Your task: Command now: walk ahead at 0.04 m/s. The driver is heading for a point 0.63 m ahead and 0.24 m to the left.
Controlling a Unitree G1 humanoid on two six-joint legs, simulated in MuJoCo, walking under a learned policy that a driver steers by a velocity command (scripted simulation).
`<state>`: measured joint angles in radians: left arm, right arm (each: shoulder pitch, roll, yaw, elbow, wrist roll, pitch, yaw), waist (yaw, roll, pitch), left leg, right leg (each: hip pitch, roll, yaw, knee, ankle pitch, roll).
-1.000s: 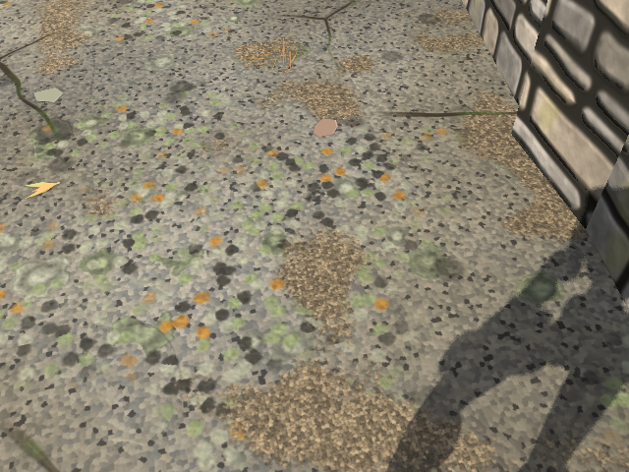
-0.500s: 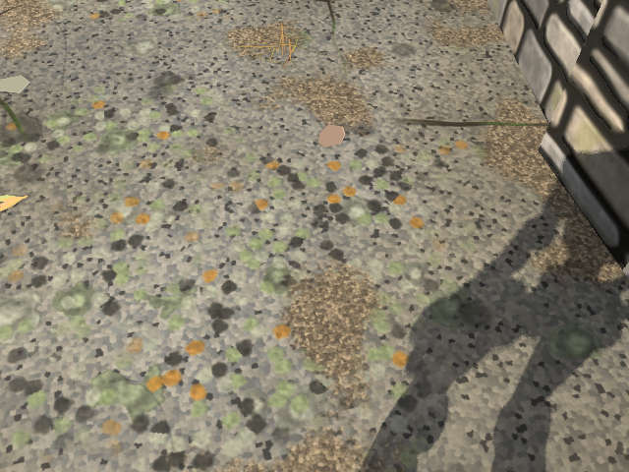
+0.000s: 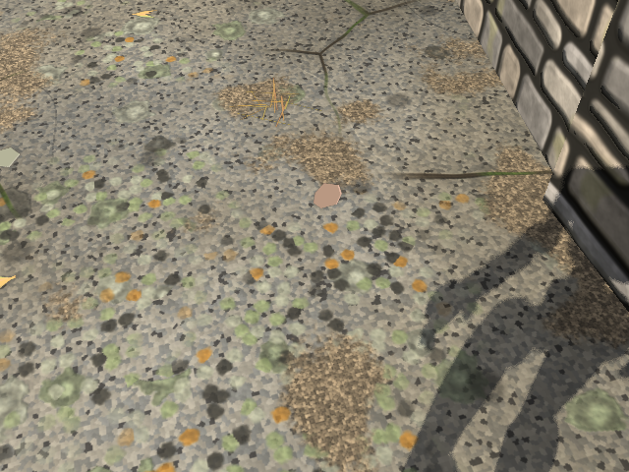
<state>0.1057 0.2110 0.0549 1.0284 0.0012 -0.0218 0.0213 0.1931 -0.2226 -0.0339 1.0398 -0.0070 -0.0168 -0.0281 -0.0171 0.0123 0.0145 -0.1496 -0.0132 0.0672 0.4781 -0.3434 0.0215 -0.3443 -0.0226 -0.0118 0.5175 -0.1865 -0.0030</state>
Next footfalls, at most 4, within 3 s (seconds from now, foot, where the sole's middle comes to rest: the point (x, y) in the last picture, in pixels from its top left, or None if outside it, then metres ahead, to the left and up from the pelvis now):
1.78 left None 0.45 0.12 -0.77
2.24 right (301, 348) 0.79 0.07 -0.77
2.58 left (215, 419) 0.62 0.26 -0.77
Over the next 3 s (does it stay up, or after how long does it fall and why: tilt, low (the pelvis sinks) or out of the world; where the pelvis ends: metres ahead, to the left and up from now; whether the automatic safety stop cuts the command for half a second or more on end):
stays up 0.67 0.15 -0.01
